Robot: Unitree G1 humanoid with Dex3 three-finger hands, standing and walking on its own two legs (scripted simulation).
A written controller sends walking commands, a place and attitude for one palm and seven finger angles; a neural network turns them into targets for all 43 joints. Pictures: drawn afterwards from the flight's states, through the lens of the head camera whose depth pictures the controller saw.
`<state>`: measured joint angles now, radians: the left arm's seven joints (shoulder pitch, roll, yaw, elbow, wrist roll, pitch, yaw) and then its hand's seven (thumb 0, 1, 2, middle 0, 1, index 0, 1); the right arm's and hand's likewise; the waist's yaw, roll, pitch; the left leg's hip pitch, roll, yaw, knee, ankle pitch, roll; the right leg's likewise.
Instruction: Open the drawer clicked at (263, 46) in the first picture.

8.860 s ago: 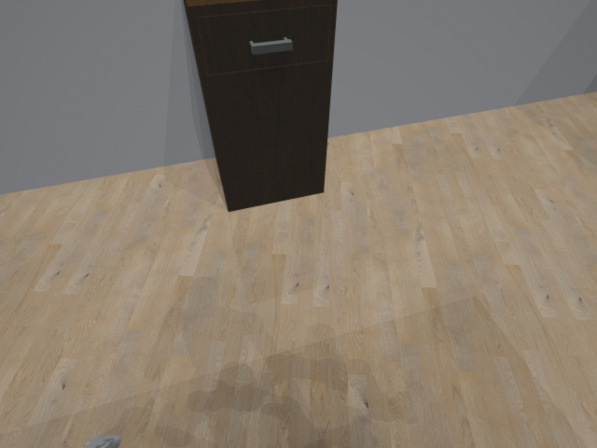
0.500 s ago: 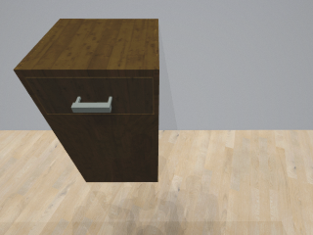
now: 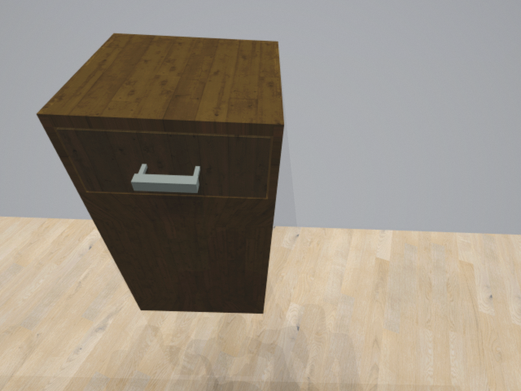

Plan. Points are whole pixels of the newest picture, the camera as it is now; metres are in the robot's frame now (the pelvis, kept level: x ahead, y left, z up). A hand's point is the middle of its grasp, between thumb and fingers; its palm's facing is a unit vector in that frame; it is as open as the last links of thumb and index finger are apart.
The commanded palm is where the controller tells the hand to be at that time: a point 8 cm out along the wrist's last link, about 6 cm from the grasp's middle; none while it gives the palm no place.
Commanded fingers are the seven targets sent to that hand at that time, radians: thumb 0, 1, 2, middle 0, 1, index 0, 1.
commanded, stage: come to a stop and stand still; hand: left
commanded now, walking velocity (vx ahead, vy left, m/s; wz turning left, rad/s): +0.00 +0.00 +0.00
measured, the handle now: (168, 176) +0.53 +0.24 +0.00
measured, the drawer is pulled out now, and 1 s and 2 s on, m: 0.00 0.00 0.00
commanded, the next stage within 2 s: look again from close up in 0.58 s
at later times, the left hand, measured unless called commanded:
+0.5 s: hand out of the picture -0.04 +0.15 -0.17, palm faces +0.02 -0.99 -0.14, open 7.4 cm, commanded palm none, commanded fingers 0.00 0.90 0.90 -0.20 -0.30 -0.20 -0.30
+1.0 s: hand out of the picture -0.04 +0.12 -0.17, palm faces +0.03 -0.99 -0.12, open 7.4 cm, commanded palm none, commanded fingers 0.00 0.90 0.90 -0.20 -0.30 -0.20 -0.30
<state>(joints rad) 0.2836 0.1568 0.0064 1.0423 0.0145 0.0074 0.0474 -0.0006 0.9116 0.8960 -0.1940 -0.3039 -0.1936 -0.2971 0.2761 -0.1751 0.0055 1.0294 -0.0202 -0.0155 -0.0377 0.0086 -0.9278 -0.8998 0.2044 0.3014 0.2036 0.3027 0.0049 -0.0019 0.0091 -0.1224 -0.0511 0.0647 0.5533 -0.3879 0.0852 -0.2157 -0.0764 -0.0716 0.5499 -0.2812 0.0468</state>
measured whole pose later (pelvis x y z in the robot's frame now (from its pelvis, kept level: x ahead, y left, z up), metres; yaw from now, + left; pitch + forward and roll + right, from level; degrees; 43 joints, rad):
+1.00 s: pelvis -0.02 -0.02 +0.01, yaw -1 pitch -2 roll +0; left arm 0.36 0.09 -0.01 1.10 0.02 -0.01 0.04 0.00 0.91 0.90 -0.19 -0.30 -0.19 -0.30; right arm 0.34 -0.09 0.01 1.13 -0.01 -0.03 -0.03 0.00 -0.90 -0.90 0.20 0.30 0.20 0.30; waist 0.00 -0.01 0.02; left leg -0.12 -0.03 0.08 0.46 -0.31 0.06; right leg -0.22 -0.05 -0.06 0.46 -0.20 0.02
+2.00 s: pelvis +0.02 +0.00 +0.01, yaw +1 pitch -2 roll -1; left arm 0.31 0.13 0.01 1.09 0.01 0.00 0.05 0.01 0.94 0.90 -0.19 -0.30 -0.19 -0.30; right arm 0.33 -0.08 0.02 1.14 -0.02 -0.03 -0.04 0.00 -0.91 -0.90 0.21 0.30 0.20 0.30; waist 0.00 0.00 0.04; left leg -0.07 -0.05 0.08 0.44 -0.35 0.08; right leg -0.20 -0.05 -0.05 0.48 -0.25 0.03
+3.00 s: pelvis -0.02 -0.03 +0.01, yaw +1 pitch -2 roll +0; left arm 0.36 0.08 -0.02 1.11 0.01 -0.01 0.03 0.00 0.91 0.90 -0.19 -0.30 -0.19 -0.30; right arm 0.40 -0.12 0.02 1.12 -0.02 -0.01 -0.03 0.00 -0.90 -0.90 0.20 0.30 0.20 0.30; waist -0.01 0.01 0.02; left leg -0.14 -0.03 0.08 0.47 -0.30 0.05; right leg -0.26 -0.03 -0.06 0.48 -0.19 -0.01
